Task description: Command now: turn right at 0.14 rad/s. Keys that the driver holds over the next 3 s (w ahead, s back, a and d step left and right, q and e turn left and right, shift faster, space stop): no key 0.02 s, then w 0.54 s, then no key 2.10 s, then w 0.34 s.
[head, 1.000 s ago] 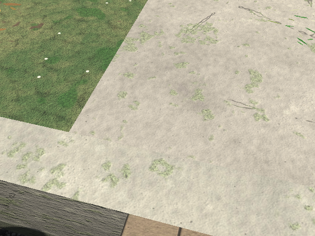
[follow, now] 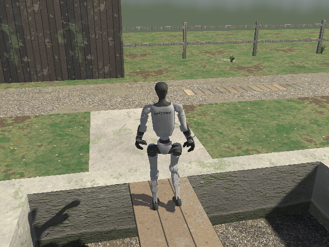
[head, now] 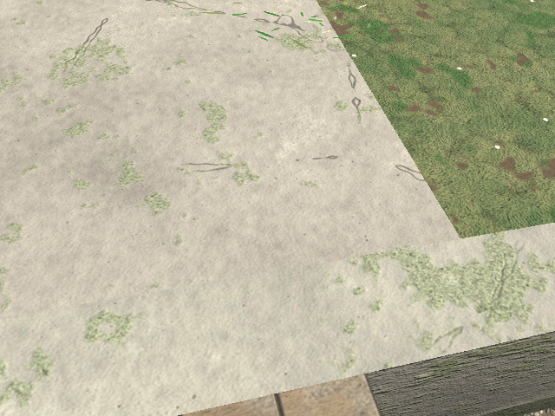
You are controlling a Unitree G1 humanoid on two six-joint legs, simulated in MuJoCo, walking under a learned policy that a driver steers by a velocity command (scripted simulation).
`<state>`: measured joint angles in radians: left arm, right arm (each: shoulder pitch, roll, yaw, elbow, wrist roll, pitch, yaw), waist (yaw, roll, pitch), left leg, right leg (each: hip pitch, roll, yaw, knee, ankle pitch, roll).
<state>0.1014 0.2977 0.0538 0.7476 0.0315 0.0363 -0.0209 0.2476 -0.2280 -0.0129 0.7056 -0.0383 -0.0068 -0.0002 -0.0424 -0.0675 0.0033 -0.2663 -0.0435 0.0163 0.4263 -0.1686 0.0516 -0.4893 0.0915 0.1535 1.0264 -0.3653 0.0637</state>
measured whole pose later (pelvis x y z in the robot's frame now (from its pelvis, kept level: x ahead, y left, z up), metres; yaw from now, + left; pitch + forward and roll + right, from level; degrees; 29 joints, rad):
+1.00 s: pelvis +0.26 +0.01 -0.01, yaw +1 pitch -1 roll +0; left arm 0.16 0.17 -0.03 0.92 0.02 -0.03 0.01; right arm 0.33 -0.20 -0.02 0.96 -0.01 0.01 0.00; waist -0.03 0.03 0.06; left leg -0.21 -0.02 -0.01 0.90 -0.57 -0.02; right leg -0.35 0.03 -0.10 0.55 -0.18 -0.08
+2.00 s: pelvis +0.33 +0.03 +0.00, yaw +0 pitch -1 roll +0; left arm 0.26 0.14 -0.02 1.09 0.02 -0.01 0.05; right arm 0.27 -0.16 -0.01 1.07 -0.03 -0.01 -0.04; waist -0.01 0.00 0.02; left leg -0.11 -0.02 0.02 0.40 -0.28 0.02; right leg -0.19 0.00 -0.06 0.42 -0.23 -0.02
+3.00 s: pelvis +0.37 +0.07 -0.01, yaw +0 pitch +0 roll -1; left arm 0.43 0.18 0.06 1.09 0.03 -0.01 0.02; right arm 0.38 -0.15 -0.05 1.01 -0.04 -0.05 -0.01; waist -0.03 -0.04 -0.02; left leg -0.21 -0.02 0.07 0.54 -0.32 0.06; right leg -0.31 0.00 0.01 0.81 -0.45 -0.06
